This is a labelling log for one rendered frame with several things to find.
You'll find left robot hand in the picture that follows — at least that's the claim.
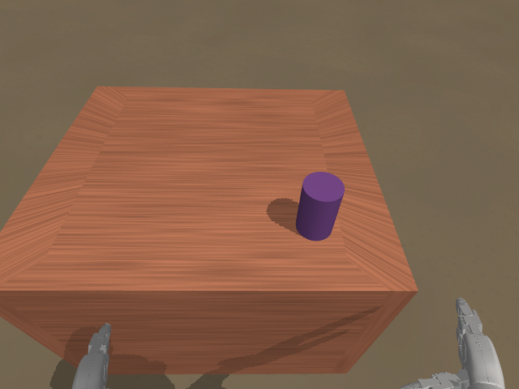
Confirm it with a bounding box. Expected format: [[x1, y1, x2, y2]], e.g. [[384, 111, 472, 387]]
[[71, 323, 111, 389]]

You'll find can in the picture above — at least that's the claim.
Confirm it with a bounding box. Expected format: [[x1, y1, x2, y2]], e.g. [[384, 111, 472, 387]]
[[296, 172, 345, 241]]

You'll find right robot hand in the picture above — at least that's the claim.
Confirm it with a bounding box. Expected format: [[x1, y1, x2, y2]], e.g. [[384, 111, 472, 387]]
[[400, 297, 505, 389]]

